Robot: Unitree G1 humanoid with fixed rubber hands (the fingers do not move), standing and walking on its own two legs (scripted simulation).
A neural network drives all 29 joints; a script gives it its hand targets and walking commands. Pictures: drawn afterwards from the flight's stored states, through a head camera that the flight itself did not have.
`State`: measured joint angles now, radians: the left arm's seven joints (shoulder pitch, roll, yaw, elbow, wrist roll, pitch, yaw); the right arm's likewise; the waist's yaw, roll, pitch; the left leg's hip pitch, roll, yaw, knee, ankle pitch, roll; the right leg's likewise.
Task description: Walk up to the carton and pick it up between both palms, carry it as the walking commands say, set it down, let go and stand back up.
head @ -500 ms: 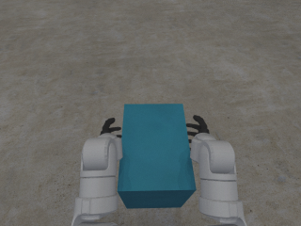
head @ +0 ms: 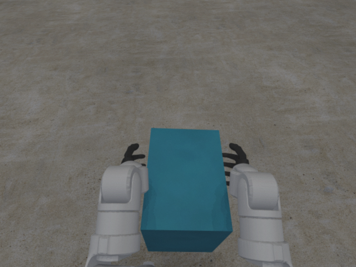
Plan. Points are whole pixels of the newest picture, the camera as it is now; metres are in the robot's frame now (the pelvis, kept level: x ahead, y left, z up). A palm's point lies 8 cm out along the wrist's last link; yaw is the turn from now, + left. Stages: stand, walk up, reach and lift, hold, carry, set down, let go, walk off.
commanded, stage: carry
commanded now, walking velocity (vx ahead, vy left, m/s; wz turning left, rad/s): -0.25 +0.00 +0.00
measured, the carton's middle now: (182, 192) +0.31 +0.01 -0.01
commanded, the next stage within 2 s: none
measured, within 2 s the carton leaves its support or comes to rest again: neither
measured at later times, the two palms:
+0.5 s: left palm out of the picture +0.09 +0.17 +0.09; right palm out of the picture +0.12 -0.06 +0.10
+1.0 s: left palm out of the picture -0.09 +0.13 +0.09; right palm out of the picture -0.09 -0.10 +0.11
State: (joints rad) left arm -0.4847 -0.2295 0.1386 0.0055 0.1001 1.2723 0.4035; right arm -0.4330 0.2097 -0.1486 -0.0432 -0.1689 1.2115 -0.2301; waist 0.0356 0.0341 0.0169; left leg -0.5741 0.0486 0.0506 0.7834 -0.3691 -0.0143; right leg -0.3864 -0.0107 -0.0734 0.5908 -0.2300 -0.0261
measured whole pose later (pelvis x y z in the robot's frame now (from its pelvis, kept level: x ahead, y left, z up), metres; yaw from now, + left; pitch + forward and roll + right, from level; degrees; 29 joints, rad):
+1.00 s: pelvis -0.40 +0.02 +0.00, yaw -1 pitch +2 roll +1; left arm -0.48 -0.23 0.18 0.04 0.19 1.26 0.30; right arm -0.49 0.23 -0.15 0.04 -0.14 1.22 -0.33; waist -0.02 -0.04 -0.08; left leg -0.29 0.02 0.08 0.54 -0.27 -0.01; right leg -0.45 -0.07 -0.07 0.50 -0.12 0.01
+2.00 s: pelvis -0.52 +0.00 +0.00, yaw -1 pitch +1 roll +0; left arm -0.43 -0.21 0.14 0.02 0.20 1.19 0.25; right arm -0.42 0.21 -0.10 0.00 -0.15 1.16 -0.26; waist -0.04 -0.02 -0.06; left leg -0.28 -0.04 0.10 0.56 -0.29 0.08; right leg -0.46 -0.03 -0.17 0.48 -0.13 -0.01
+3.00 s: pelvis -0.70 +0.10 +0.00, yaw -1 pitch +4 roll +2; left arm -0.42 -0.20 0.12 -0.24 0.18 1.24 0.23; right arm -0.41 0.20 -0.09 -0.24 -0.11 1.20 -0.20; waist -0.04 -0.08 0.09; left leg -0.36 0.03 0.08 0.53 -0.20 -0.03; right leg -0.52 -0.17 -0.04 0.65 -0.30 0.07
